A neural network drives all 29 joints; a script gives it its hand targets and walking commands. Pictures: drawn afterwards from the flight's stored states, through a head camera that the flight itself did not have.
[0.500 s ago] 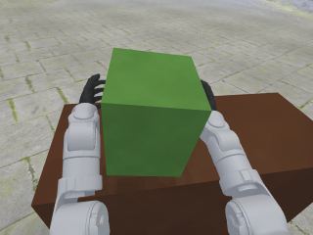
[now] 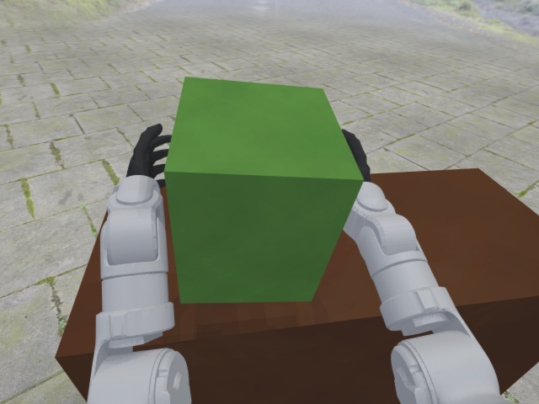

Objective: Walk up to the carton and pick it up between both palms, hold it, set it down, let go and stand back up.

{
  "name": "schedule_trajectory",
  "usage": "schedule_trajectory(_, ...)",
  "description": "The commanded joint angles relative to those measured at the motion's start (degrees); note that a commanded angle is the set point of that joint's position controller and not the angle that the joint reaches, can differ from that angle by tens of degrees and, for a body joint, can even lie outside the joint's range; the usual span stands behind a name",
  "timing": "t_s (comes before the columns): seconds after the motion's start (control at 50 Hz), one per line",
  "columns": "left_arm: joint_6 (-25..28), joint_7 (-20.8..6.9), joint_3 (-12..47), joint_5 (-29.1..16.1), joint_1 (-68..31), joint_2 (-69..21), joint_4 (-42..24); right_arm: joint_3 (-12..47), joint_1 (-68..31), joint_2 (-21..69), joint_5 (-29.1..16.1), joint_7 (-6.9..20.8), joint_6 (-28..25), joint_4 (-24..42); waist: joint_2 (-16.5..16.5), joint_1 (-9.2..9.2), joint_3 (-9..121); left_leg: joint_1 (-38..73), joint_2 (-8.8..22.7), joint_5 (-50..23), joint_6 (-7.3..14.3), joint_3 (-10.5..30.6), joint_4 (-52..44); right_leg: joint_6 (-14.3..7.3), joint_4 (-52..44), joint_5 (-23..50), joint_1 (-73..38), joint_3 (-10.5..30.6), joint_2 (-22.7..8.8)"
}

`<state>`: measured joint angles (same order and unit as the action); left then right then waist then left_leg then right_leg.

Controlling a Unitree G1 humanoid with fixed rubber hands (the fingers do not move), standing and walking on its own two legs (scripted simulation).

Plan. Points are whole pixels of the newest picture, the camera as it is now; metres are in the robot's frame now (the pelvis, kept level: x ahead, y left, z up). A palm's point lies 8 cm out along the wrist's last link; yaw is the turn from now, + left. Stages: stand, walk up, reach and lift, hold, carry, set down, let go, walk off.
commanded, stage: hold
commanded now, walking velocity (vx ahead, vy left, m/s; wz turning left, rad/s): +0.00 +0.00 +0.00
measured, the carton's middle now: (251, 195) +0.38 +0.01 +0.19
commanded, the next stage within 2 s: none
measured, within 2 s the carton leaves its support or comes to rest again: neither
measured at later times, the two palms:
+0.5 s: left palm (146, 181) +0.36 +0.15 +0.23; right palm (356, 186) +0.36 -0.14 +0.21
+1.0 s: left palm (144, 181) +0.36 +0.15 +0.23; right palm (354, 186) +0.36 -0.14 +0.21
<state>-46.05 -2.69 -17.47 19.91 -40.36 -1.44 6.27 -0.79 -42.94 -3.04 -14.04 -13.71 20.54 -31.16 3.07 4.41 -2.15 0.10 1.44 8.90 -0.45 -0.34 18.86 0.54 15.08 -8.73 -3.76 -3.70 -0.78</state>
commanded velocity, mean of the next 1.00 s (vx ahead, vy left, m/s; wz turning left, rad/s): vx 0.00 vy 0.00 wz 0.00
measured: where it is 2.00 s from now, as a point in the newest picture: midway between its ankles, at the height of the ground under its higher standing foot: outside the picture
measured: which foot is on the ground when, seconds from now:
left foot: down 0.00-1.00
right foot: down 0.00-1.00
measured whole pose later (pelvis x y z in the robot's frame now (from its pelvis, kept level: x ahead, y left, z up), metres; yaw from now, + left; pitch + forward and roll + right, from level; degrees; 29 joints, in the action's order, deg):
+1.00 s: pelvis +0.00 +0.00 +0.00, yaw +0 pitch -10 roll -1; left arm -46.7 -3.9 -17.6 20.8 -40.4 -1.1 6.0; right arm -0.9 -42.6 -2.5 -13.1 -14.2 21.8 -30.0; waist 2.6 4.7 -2.2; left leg -0.1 1.2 8.9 -0.3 -0.4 18.9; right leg 0.6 15.3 -8.8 -3.4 -3.1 -0.7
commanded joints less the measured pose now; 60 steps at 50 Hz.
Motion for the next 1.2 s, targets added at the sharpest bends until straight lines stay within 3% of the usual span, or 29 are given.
schedule_trajectory(0.0,2.8,-8.0,25.1,-7.6,-33.2,-32.7,-2.0,18.8,-44.9,33.1,-3.5,5.5,-2.5,16.7,-4.1,0.99,19.0,3.7,-3.3,-9.5,-0.4,-2.5,-2.3,1.4,-1.6,3.0,-2.0,-1.2,4.6)
schedule_trajectory(0.26,3.3,-8.7,24.5,-7.7,-33.4,-31.9,-2.9,20.9,-46.0,33.9,-4.6,4.8,-3.0,19.4,-3.4,0.65,22.0,5.9,-3.9,-14.0,-0.3,-2.3,-0.5,1.9,-1.2,8.4,-3.2,-1.6,4.7)
schedule_trajectory(0.4,3.2,-8.1,25.8,-7.9,-32.2,-31.4,-3.8,21.0,-44.8,33.3,-4.0,4.7,-2.8,19.1,-4.3,1.09,21.9,6.1,-3.8,-12.4,-0.4,-2.3,-0.6,2.2,-1.0,7.9,-2.1,-1.5,4.4)
schedule_trajectory(0.48,3.2,-7.9,26.2,-9.0,-32.0,-31.5,-5.7,22.3,-44.9,34.2,-4.5,4.2,-2.8,21.3,-2.7,0.79,24.1,6.7,-4.0,-14.9,-0.1,-2.3,0.1,2.7,-0.5,12.2,-3.7,-1.2,4.3)
schedule_trajectory(0.54,2.7,-8.5,24.1,-7.0,-32.3,-30.9,-2.1,19.8,-45.3,33.7,-2.5,4.6,-2.4,18.3,-3.1,0.17,17.6,3.6,-3.7,-7.9,0.5,-2.9,-2.6,2.3,-1.5,4.2,-1.4,-1.5,4.1)
schedule_trajectory(0.62,2.9,-7.8,27.1,-9.2,-31.9,-32.4,-5.4,21.5,-46.1,33.3,-4.5,4.9,-3.3,21.4,-4.1,0.96,24.6,7.7,-3.4,-16.1,-0.7,-2.2,0.4,1.9,-0.4,10.9,-2.9,-1.7,4.9)
schedule_trajectory(0.68,2.7,-8.3,24.7,-7.6,-31.7,-31.3,-3.1,20.2,-44.2,32.7,-3.5,4.7,-2.3,17.5,-3.4,0.76,19.9,5.9,-3.5,-12.1,-0.3,-2.7,-1.3,2.2,-1.4,7.2,-2.2,-1.5,4.4)
schedule_trajectory(0.7,3.0,-8.4,25.9,-8.3,-32.9,-31.8,-5.0,19.5,-43.6,33.2,-3.2,4.7,-2.6,17.7,-4.0,1.80,20.6,5.5,-3.4,-12.0,-0.5,-2.5,-1.3,1.9,-1.1,7.0,-2.0,-1.5,4.4)
schedule_trajectory(0.74,2.8,-8.4,25.7,-8.3,-31.6,-32.0,-5.1,20.7,-44.9,33.2,-3.7,4.8,-2.9,20.4,-3.6,0.90,22.3,6.7,-3.4,-15.3,-0.6,-2.4,-0.3,2.0,-0.8,10.3,-3.3,-1.7,4.7)
schedule_trajectory(0.76,2.5,-8.3,26.0,-8.3,-31.1,-31.6,-5.0,20.9,-43.8,32.7,-4.5,4.7,-2.7,20.0,-4.4,1.30,22.1,7.2,-3.6,-15.5,-0.9,-2.3,0.0,2.0,-0.7,10.6,-3.4,-1.4,4.5)
schedule_trajectory(0.8,2.5,-8.3,25.4,-7.8,-32.6,-31.9,-3.2,19.7,-45.3,32.8,-3.7,4.9,-2.4,18.8,-4.5,1.06,19.4,5.0,-3.5,-11.6,-0.6,-2.4,-1.3,2.0,-1.3,6.5,-2.2,-1.5,4.4)
schedule_trajectory(0.88,2.7,-7.8,26.2,-8.2,-32.3,-31.9,-5.3,20.9,-44.9,33.5,-4.1,5.0,-2.8,19.9,-4.6,1.02,22.5,6.7,-3.5,-15.0,-0.9,-2.2,0.0,2.0,-0.4,9.6,-2.5,-1.7,4.6)
schedule_trajectory(0.96,2.5,-7.9,25.0,-8.0,-32.1,-32.1,-2.5,19.5,-46.0,32.8,-3.2,5.4,-2.7,19.1,-3.7,0.52,20.7,5.4,-3.1,-10.6,-0.1,-2.4,-1.6,1.7,-1.2,5.1,-1.0,-1.5,4.5)
schedule_trajectory(1.0,2.7,-7.7,26.2,-9.1,-32.4,-33.0,-3.6,20.0,-46.9,33.1,-3.5,5.3,-3.3,20.9,-3.3,0.85,24.0,6.8,-2.9,-13.2,-0.3,-2.2,-0.5,1.8,-0.8,7.5,-1.4,-1.9,5.0)
schedule_trajectory(1.06,2.6,-7.7,25.0,-8.2,-32.5,-32.0,-2.3,19.9,-47.0,33.2,-3.3,5.3,-2.8,19.7,-3.3,0.39,21.9,5.9,-3.3,-11.3,0.2,-2.6,-0.9,2.0,-1.1,6.1,-1.0,-1.5,4.5)
schedule_trajectory(1.08,2.7,-7.8,24.9,-7.8,-32.8,-31.7,-2.9,19.2,-45.2,32.7,-3.1,5.3,-2.5,17.1,-3.8,0.98,20.6,6.0,-3.2,-11.9,-0.1,-2.5,-1.2,2.0,-1.0,6.7,-1.3,-1.4,4.3)
schedule_trajectory(1.12,2.6,-8.0,25.2,-7.7,-32.1,-31.9,-3.7,20.0,-44.9,32.9,-3.9,5.2,-2.7,18.3,-4.5,0.57,21.8,6.3,-3.5,-13.5,-0.3,-2.6,-0.8,1.9,-0.8,8.5,-2.3,-1.2,4.4)
schedule_trajectory(1.18,2.7,-8.2,25.7,-8.0,-32.4,-31.4,-4.5,20.5,-44.6,32.6,-4.2,4.8,-2.7,19.2,-4.3,1.43,22.5,7.3,-3.7,-15.6,-0.9,-2.4,0.1,2.3,-0.5,11.0,-2.9,-1.4,4.6)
